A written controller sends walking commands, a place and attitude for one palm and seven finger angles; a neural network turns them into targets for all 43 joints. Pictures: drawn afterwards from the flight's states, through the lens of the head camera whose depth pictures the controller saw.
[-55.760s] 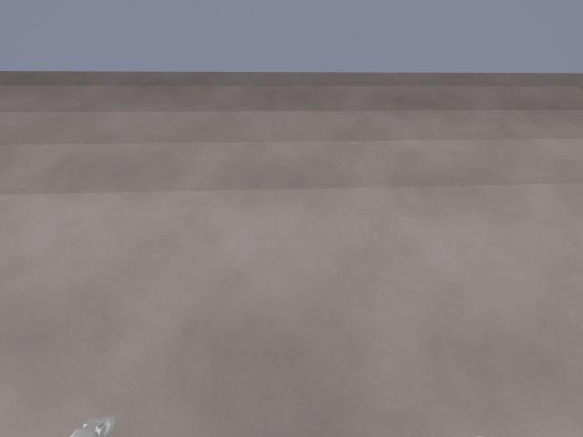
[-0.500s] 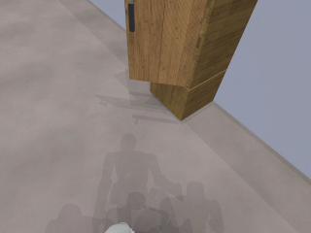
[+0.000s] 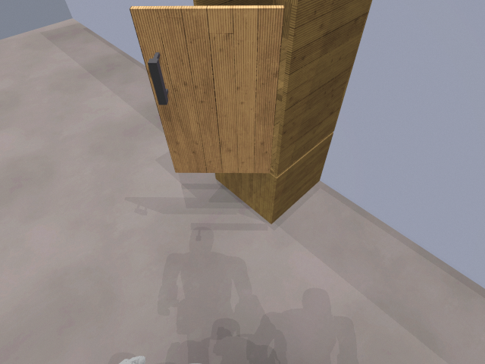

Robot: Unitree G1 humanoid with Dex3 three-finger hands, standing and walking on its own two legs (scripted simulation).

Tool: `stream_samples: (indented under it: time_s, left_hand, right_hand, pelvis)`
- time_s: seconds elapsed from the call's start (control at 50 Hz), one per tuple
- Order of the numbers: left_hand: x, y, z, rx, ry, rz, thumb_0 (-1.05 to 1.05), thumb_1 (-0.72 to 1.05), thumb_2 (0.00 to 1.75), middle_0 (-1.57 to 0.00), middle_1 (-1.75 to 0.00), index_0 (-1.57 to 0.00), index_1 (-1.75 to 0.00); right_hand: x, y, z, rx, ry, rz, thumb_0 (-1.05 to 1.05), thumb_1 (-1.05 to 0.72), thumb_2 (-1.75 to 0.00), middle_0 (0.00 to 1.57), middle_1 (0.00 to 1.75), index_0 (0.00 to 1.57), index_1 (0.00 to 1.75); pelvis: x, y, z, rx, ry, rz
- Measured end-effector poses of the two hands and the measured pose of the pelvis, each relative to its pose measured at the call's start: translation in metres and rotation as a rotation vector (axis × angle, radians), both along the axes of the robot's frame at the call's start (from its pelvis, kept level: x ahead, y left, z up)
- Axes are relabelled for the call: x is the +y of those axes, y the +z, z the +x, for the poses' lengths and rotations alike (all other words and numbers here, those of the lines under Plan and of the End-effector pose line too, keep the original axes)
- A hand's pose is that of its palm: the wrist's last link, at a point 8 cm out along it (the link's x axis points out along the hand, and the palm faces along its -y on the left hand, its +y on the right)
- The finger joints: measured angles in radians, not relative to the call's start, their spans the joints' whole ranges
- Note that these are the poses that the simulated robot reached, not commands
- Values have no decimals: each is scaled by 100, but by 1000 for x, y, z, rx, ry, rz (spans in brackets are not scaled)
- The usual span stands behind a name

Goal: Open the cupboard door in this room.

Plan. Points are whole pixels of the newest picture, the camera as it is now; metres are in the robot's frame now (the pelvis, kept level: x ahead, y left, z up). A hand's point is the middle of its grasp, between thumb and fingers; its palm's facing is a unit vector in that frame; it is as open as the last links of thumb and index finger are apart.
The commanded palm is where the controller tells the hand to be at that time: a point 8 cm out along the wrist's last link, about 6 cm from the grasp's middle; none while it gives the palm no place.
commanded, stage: take the last steps up to it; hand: left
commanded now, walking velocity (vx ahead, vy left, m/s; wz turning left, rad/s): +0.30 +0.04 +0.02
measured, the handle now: (160, 78) +0.81 +0.25 +0.04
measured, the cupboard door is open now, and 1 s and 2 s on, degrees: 45 45 45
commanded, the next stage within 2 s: come to a stop and stand still in 0.44 s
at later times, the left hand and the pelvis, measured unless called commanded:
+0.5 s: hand (133, 336) +0.20 +0.23 -0.17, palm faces +0.02 -0.99 -0.17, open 7.3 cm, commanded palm none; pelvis +0.17 +0.05 +0.01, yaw -2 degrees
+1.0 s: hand (149, 283) +0.31 +0.23 -0.18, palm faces +0.02 -0.99 -0.17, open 7.3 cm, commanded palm none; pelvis +0.24 +0.05 +0.00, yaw -1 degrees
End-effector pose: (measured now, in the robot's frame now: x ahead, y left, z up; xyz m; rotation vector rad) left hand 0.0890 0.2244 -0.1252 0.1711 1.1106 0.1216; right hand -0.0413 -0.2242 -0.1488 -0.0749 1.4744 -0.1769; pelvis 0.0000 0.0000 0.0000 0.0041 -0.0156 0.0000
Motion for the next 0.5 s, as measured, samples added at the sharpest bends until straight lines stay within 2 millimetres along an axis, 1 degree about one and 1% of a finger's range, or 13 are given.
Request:
stream_samples:
  time_s: [0.02, 0.08, 0.16, 0.22, 0.26, 0.28, 0.32, 0.36, 0.4, 0.5]
  left_hand:
    - [0, -1, -4, 22, 22, -4, 0, 91, 90, -20, -30, -20, -30]
    - [12, -2, -14, 89, 67, 9, -2, 95, 90, -20, -30, -20, -30]
    - [24, -9, -31, 208, 100, -9, -1, 94, 90, -20, -30, -20, -30]
    - [34, -18, -41, 295, 131, -35, -1, 93, 90, -20, -30, -20, -30]
    - [41, -28, -42, 349, 142, -52, 0, 92, 90, -20, -30, -20, -30]
    - [45, -32, -40, 375, 140, -57, 0, 92, 90, -20, -30, -20, -30]
    - [51, -34, -28, 402, 122, -56, 0, 92, 90, -20, -30, -20, -30]
    - [55, -32, -5, 389, 105, -52, 0, 91, 90, -20, -30, -20, -30]
    - [58, -27, 25, 347, 91, -50, 1, 91, 90, -20, -30, -20, -30]
    - [56, -14, 109, 214, 48, -32, 1, 92, 90, -20, -30, -20, -30]
  right_hand:
    - [-1, 4, 15, -17, 7, -6, 1, -91, -90, 20, 30, 20, 30]
    - [-1, 13, 63, -79, 32, -18, 1, -91, -90, 20, 30, 20, 30]
    - [7, 20, 132, -169, 79, -33, 1, -91, -90, 19, 30, 20, 30]
    - [19, 22, 185, -239, 118, -48, 1, -92, -90, 19, 30, 20, 30]
    - [27, 19, 216, -294, 134, -67, 1, -91, -90, 19, 30, 20, 30]
    - [31, 17, 228, -317, 134, -76, 1, -91, -90, 19, 30, 20, 30]
    - [39, 18, 243, -340, 126, -84, 1, -91, -90, 19, 30, 20, 30]
    - [46, 20, 248, -335, 112, -81, 1, -91, -90, 19, 30, 20, 30]
    - [50, 21, 247, -307, 93, -80, 0, -92, -90, 20, 30, 20, 30]
    - [46, 18, 236, -193, 65, -74, 0, -94, -90, 20, 30, 21, 30]
  pelvis:
    - [0, 3, 7, 4, 2, -2]
    - [2, 8, 28, 13, 7, -3]
    - [13, 9, 58, 16, 5, -6]
    - [27, 4, 84, 11, 3, -13]
    - [39, -5, 103, 10, -7, -24]
    - [44, -9, 110, 9, -10, -18]
    - [49, -10, 122, 4, -25, -5]
    - [52, -6, 134, 6, -30, 1]
    - [54, -2, 145, 10, -31, 4]
    - [54, 6, 174, 15, -33, 5]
